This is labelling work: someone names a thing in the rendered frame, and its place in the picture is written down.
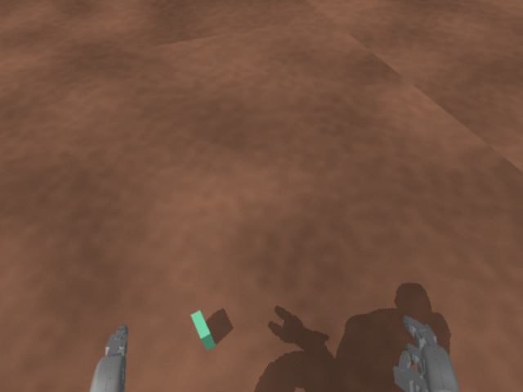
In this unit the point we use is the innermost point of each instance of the left robot hand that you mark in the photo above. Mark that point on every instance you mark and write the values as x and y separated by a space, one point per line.
109 375

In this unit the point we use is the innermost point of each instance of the right robot hand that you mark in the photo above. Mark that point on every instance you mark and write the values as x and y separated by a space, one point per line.
435 370

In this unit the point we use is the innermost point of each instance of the carton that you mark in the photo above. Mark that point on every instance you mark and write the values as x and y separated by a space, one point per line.
202 329

